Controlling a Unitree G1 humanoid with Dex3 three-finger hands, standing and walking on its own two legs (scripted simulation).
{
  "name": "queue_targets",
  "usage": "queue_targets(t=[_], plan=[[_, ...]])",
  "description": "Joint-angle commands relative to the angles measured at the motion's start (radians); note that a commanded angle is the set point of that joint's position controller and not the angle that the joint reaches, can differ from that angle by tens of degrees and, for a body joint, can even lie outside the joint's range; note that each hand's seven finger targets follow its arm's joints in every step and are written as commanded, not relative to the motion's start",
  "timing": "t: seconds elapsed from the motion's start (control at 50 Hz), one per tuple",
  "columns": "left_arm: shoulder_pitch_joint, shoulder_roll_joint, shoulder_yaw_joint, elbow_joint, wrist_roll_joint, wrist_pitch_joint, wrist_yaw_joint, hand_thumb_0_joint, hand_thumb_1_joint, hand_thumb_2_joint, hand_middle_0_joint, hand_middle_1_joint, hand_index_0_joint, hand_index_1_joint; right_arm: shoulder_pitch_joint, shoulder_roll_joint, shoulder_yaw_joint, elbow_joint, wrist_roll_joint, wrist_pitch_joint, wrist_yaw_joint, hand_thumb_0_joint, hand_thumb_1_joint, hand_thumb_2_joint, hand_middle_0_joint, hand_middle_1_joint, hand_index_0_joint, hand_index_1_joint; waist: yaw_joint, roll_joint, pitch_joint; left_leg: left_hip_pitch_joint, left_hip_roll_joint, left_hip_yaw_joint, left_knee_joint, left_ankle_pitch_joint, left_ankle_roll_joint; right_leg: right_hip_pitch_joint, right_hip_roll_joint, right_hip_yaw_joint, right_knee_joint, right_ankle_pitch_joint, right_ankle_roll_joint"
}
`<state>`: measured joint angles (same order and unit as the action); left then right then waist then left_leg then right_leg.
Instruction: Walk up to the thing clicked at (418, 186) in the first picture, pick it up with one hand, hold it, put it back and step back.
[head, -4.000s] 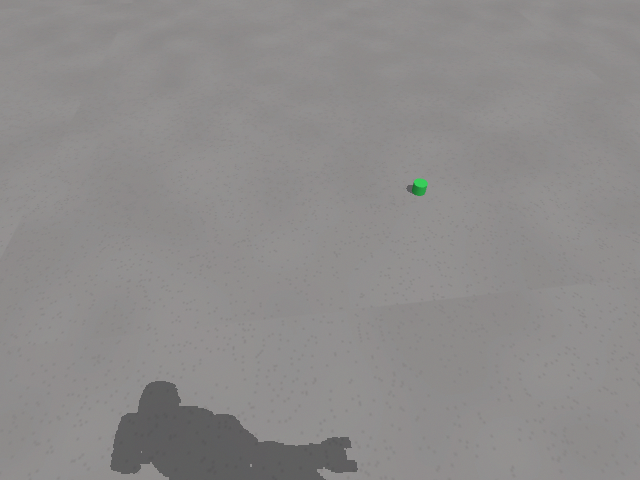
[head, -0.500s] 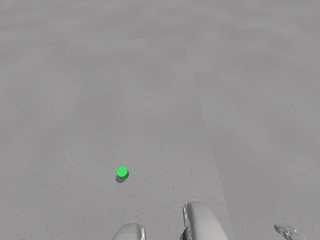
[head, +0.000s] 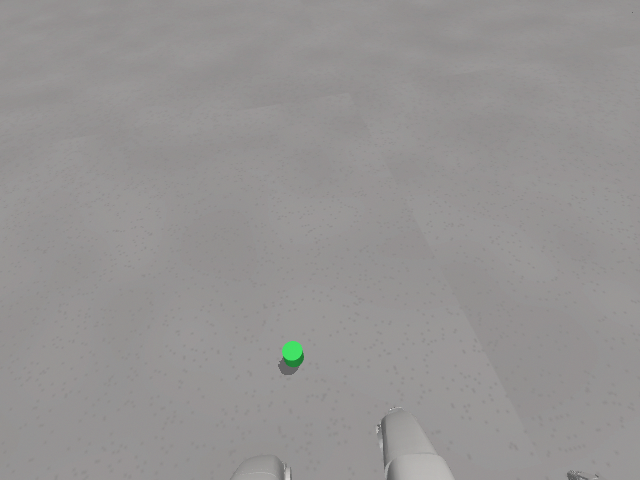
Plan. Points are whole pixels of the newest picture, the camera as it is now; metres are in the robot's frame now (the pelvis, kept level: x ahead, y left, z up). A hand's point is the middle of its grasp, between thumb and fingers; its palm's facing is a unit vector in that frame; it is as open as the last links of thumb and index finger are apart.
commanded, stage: walk up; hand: left
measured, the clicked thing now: (293, 354) +0.55 +0.13 -0.68
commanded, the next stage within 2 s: stand in 1.84 s
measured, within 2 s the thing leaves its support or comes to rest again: neither
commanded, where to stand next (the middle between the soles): +0.14 -0.05 m, yaw -6 degrees
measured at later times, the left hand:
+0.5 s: hand (185, 422) +0.21 +0.22 -0.11, palm faces -0.23 -0.91 -0.36, open 7.4 cm
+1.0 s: hand (184, 438) +0.19 +0.21 -0.10, palm faces -0.17 -0.92 -0.36, open 7.4 cm
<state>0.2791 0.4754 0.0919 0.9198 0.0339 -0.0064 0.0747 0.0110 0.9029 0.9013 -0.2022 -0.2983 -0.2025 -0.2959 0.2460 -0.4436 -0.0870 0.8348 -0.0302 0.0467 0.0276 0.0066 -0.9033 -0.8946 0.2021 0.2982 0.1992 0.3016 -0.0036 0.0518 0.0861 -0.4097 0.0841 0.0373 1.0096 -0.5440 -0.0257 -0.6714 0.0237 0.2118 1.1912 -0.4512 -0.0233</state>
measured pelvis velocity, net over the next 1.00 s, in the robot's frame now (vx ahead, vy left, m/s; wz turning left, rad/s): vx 0.05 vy -0.03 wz -0.16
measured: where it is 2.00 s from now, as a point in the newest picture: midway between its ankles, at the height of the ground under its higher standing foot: outside the picture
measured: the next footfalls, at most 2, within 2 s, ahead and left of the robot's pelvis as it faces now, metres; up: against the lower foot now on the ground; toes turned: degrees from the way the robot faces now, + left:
right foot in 0.42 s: +0.10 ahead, -0.15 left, +0.00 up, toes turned -9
left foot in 0.68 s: +0.15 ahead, +0.11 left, +0.00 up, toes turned -7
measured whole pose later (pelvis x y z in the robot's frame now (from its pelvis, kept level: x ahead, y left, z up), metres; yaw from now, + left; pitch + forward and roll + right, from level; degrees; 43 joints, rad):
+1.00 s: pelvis +0.05 -0.03 +0.05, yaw -9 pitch -1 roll +1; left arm 0.07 0.35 0.02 1.07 0.00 0.00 -0.01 0.01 0.91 0.90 -0.20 -0.30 -0.20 -0.30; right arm 0.10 -0.40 0.00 1.04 0.00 -0.03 0.00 0.01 -0.90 -0.89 0.21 0.30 0.20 0.30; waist -0.01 0.01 0.11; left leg -0.32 0.04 0.02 0.61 -0.26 -0.04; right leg -0.32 -0.01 0.00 0.66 -0.32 -0.01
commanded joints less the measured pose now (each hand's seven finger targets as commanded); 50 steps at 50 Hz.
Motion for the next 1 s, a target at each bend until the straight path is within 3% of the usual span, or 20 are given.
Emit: queue_targets(t=[0.0, 0.12, 0.24, 0.3, 0.38, 0.4, 0.42, 0.44, 0.46, 0.54, 0.64, 0.66, 0.68, 0.7, 0.72, 0.76, 0.8, 0.84, 0.92, 0.98], plan=[[0.056, 0.197, 0.057, -0.004, -0.025, -0.027, -0.038, 0.0, 0.9, 0.9, -0.2, -0.3, -0.2, -0.3, -0.078, -0.309, -0.068, -0.041, 0.003, -0.089, -0.046, 0.0, -0.9, -0.9, 0.2, 0.3, 0.2, 0.3, 0.021, 0.085, 0.099, -0.017, 0.228, -0.439, -0.657, -0.279, 0.139, -0.069, -0.014, -0.061, 0.054, 0.107, 0.007], [-0.055, 0.17, 0.061, -0.069, -0.001, 0.001, -0.093, 0.0, 0.9, 0.9, -0.2, -0.3, -0.2, -0.3, 0.081, -0.285, -0.054, 0.033, 0.0, -0.13, -0.058, 0.0, -0.9, -0.9, 0.2, 0.3, 0.2, 0.3, -0.032, 0.077, 0.066, 0.282, 0.256, -0.36, -0.657, -0.051, 0.173, -0.124, -0.007, -0.023, -0.086, 0.093, 0.012], [-0.14, 0.138, 0.039, -0.106, -0.008, -0.006, -0.104, 0.0, 0.9, 0.9, -0.2, -0.3, -0.2, -0.3, 0.169, -0.28, -0.056, 0.026, 0.009, -0.146, -0.063, 0.0, -0.9, -0.9, 0.2, 0.3, 0.2, 0.3, -0.063, 0.122, -0.005, 0.433, 0.297, -0.211, -0.568, 0.591, 0.227, -0.039, -0.048, -0.108, -0.234, 0.012, 0.01], [-0.151, 0.107, 0.024, -0.107, -0.019, -0.01, -0.111, 0.0, 0.9, 0.9, -0.2, -0.3, -0.2, -0.3, 0.15, -0.269, -0.044, 0.01, 0.004, -0.135, -0.057, 0.0, -0.9, -0.9, 0.2, 0.3, 0.2, 0.3, -0.059, 0.167, -0.024, 0.348, 0.231, -0.066, -0.521, 0.732, 0.195, 0.12, -0.044, -0.221, -0.364, 0.055, -0.009], [-0.013, 0.109, 0.031, -0.038, -0.023, -0.015, -0.098, 0.0, 0.9, 0.9, -0.2, -0.3, -0.2, -0.3, 0.073, -0.232, -0.017, -0.025, 0.019, -0.106, -0.05, 0.0, -0.9, -0.9, 0.2, 0.3, 0.2, 0.3, 0.03, 0.119, -0.106, 0.143, 0.154, 0.066, -0.312, 0.674, 0.137, 0.519, 0.017, -0.304, -0.637, 0.231, -0.037], [0.047, 0.16, 0.05, -0.021, -0.018, -0.023, -0.089, 0.0, 0.9, 0.9, -0.2, -0.3, -0.2, -0.3, 0.097, -0.178, 0.005, -0.034, 0.024, -0.107, -0.051, 0.0, -0.9, -0.9, 0.2, 0.3, 0.2, 0.3, 0.07, -0.02, -0.156, 0.036, 0.117, 0.085, -0.135, 0.591, 0.102, 0.66, -0.014, -0.203, -0.662, 0.235, -0.059], [0.082, 0.249, 0.075, -0.029, -0.007, -0.03, -0.075, 0.0, 0.9, 0.9, -0.2, -0.3, -0.2, -0.3, 0.118, -0.113, 0.029, -0.058, 0.036, -0.109, -0.053, 0.0, -0.9, -0.9, 0.2, 0.3, 0.2, 0.3, 0.084, -0.256, -0.187, -0.176, 0.015, 0.08, 0.076, 0.291, 0.051, 0.772, -0.224, 0.179, -0.721, 0.318, -0.146], [0.058, 0.282, 0.07, -0.052, -0.026, -0.026, -0.069, 0.0, 0.9, 0.9, -0.2, -0.3, -0.2, -0.3, 0.053, -0.167, 0.007, -0.062, 0.041, -0.101, -0.067, 0.0, -0.9, -0.9, 0.2, 0.3, 0.2, 0.3, 0.095, -0.243, -0.195, -0.213, -0.042, 0.006, 0.155, -0.075, 0.051, 0.709, -0.394, 0.414, -0.803, 0.341, -0.312], [0.009, 0.26, 0.063, -0.063, -0.033, -0.023, -0.067, 0.0, 0.9, 0.9, -0.2, -0.3, -0.2, -0.3, 0.036, -0.199, -0.009, -0.037, 0.035, -0.092, -0.076, 0.0, -0.9, -0.9, 0.2, 0.3, 0.2, 0.3, 0.073, -0.135, -0.134, -0.197, 0.002, -0.07, 0.213, -0.113, 0.043, 0.615, -0.394, 0.344, -0.793, 0.336, -0.325], [-0.185, 0.162, 0.022, -0.099, -0.019, -0.02, -0.058, 0.0, 0.9, 0.9, -0.2, -0.3, -0.2, -0.3, 0.161, -0.178, 0.005, 0.057, 0.043, -0.093, -0.066, 0.0, -0.9, -0.9, 0.2, 0.3, 0.2, 0.3, -0.027, -0.189, -0.057, -0.013, 0.006, -0.024, -0.021, 0.069, 0.045, 0.317, -0.214, -0.001, -0.709, 0.367, -0.204], [-0.219, 0.137, 0.004, -0.08, -0.038, -0.004, -0.064, 0.0, 0.9, 0.9, -0.2, -0.3, -0.2, -0.3, 0.123, -0.16, 0.005, 0.092, 0.029, -0.107, -0.061, 0.0, -0.9, -0.9, 0.2, 0.3, 0.2, 0.3, -0.041, -0.193, -0.102, 0.216, -0.05, 0.009, -0.418, 0.347, 0.041, 0.217, -0.188, -0.039, -0.534, 0.405, -0.139], [-0.222, 0.104, -0.007, -0.08, -0.045, 0.001, -0.064, 0.0, 0.9, 0.9, -0.2, -0.3, -0.2, -0.3, 0.096, -0.201, -0.005, 0.082, 0.013, -0.112, -0.064, 0.0, -0.9, -0.9, 0.2, 0.3, 0.2, 0.3, -0.039, -0.104, -0.1, 0.21, 0.032, -0.14, -0.476, 0.387, 0.067, 0.168, -0.155, -0.053, -0.47, 0.339, -0.09], [-0.201, 0.073, -0.012, -0.071, -0.054, 0.01, -0.063, 0.0, 0.9, 0.9, -0.2, -0.3, -0.2, -0.3, 0.025, -0.272, -0.013, 0.057, 0.012, -0.118, -0.061, 0.0, -0.9, -0.9, 0.2, 0.3, 0.2, 0.3, -0.004, 0.036, -0.09, 0.112, 0.205, -0.411, -0.605, 0.292, 0.156, 0.19, -0.054, -0.138, -0.366, 0.155, -0.024], [-0.197, 0.113, 0.003, -0.038, -0.048, 0.016, -0.055, 0.0, 0.9, 0.9, -0.2, -0.3, -0.2, -0.3, -0.044, -0.305, -0.017, 0.053, 0.022, -0.117, -0.056, 0.0, -0.9, -0.9, 0.2, 0.3, 0.2, 0.3, -0.001, 0.098, -0.081, 0.026, 0.296, -0.489, -0.648, 0.25, 0.253, 0.276, -0.038, -0.177, -0.288, -0.055, -0.019], [-0.176, 0.119, 0.004, -0.018, -0.041, 0.014, -0.058, 0.0, 0.9, 0.9, -0.2, -0.3, -0.2, -0.3, -0.1, -0.285, -0.011, 0.047, 0.014, -0.118, -0.055, 0.0, -0.9, -0.9, 0.2, 0.3, 0.2, 0.3, 0.026, 0.054, -0.07, -0.018, 0.273, -0.454, -0.617, 0.266, 0.254, 0.336, -0.058, -0.159, -0.308, -0.044, -0.013], [-0.15, 0.099, 0.004, 0.021, -0.037, -0.004, -0.065, 0.0, 0.9, 0.9, -0.2, -0.3, -0.2, -0.3, -0.14, -0.219, 0.017, 0.06, 0.021, -0.111, -0.054, 0.0, -0.9, -0.9, 0.2, 0.3, 0.2, 0.3, 0.056, 0.022, -0.099, -0.029, 0.14, -0.24, -0.499, 0.356, 0.139, 0.436, -0.074, -0.151, -0.532, 0.161, -0.031], [-0.206, 0.155, 0.004, 0.021, -0.027, -0.022, -0.067, 0.0, 0.9, 0.9, -0.2, -0.3, -0.2, -0.3, -0.107, -0.149, 0.033, 0.083, 0.042, -0.1, -0.049, 0.0, -0.9, -0.9, 0.2, 0.3, 0.2, 0.3, 0.003, -0.084, -0.119, 0.03, -0.006, -0.09, -0.372, 0.332, 0.046, 0.386, -0.2, 0.073, -0.696, 0.232, -0.094], [-0.302, 0.147, -0.009, 0.012, -0.032, -0.021, -0.07, 0.0, 0.9, 0.9, -0.2, -0.3, -0.2, -0.3, -0.073, -0.15, 0.031, 0.127, 0.036, -0.096, -0.047, 0.0, -0.9, -0.9, 0.2, 0.3, 0.2, 0.3, -0.042, -0.091, -0.129, 0.172, -0.016, -0.075, -0.412, 0.294, 0.041, 0.303, -0.221, 0.06, -0.699, 0.265, -0.096], [-0.287, 0.116, -0.021, 0.062, -0.033, -0.023, -0.067, 0.0, 0.9, 0.9, -0.2, -0.3, -0.2, -0.3, -0.134, -0.149, 0.039, 0.155, 0.04, -0.099, -0.038, 0.0, -0.9, -0.9, 0.2, 0.3, 0.2, 0.3, -0.011, -0.123, -0.202, 0.219, 0.029, -0.099, -0.452, 0.492, 0.073, 0.401, -0.157, -0.06, -0.684, 0.376, -0.036], [-0.296, 0.118, -0.023, 0.086, -0.032, -0.018, -0.067, 0.0, 0.9, 0.9, -0.2, -0.3, -0.2, -0.3, -0.172, -0.142, 0.042, 0.175, 0.04, -0.091, -0.039, 0.0, -0.9, -0.9, 0.2, 0.3, 0.2, 0.3, -0.01, -0.129, -0.172, 0.222, 0.015, -0.078, -0.472, 0.464, 0.063, 0.4, -0.167, -0.063, -0.727, 0.358, -0.035]])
